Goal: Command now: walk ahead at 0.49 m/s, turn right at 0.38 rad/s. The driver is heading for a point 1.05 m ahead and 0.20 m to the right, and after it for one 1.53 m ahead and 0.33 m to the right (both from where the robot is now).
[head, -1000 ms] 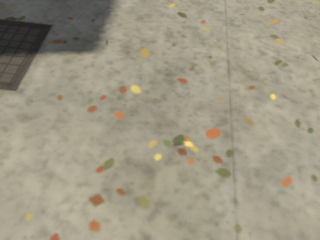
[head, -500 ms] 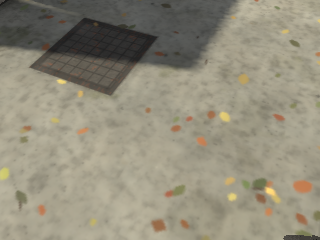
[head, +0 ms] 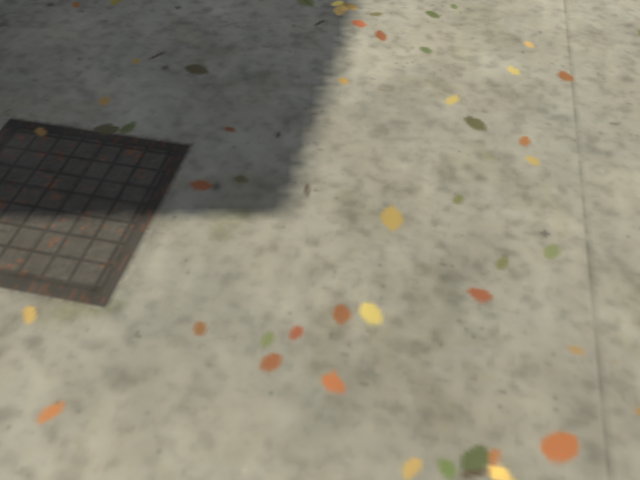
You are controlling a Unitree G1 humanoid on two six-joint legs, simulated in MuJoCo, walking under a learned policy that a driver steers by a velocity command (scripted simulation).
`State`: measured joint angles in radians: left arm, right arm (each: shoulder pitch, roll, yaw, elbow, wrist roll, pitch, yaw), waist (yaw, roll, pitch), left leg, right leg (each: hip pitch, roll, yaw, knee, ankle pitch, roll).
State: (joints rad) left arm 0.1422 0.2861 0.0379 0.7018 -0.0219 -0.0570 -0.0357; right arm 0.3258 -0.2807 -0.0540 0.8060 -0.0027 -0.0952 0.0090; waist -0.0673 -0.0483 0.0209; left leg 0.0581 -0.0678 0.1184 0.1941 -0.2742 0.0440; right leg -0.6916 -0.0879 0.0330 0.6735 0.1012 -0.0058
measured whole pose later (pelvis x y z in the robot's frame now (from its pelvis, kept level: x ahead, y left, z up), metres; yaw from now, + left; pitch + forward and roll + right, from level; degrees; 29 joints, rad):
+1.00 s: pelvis +0.25 -0.02 +0.00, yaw -20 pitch -1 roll +0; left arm 0.22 0.25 0.03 0.72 0.02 0.04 0.01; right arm 0.17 -0.24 -0.02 0.79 -0.02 -0.01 0.00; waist -0.01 0.01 0.03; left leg -0.27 0.01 -0.05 0.52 -0.24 -0.03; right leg -0.20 0.00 0.06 0.54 -0.32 0.01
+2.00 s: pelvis +0.34 -0.05 +0.00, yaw -20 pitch -2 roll +0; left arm 0.16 0.24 0.04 0.96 0.00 0.00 0.03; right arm 0.16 -0.26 -0.03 1.05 0.00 0.02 -0.03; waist -0.01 0.00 0.05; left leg -0.09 0.00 0.00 0.45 -0.32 0.00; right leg -0.18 -0.01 0.02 0.49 -0.27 0.01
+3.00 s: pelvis +0.46 -0.13 +0.00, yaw -20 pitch +1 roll +0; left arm 0.48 0.19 0.01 1.11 0.00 -0.09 0.01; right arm 0.02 -0.25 -0.04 0.90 0.03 -0.08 0.02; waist 0.09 0.03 0.02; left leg -0.64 0.08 0.02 0.68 -0.04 0.02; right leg 0.12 0.04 -0.04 0.16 -0.30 -0.04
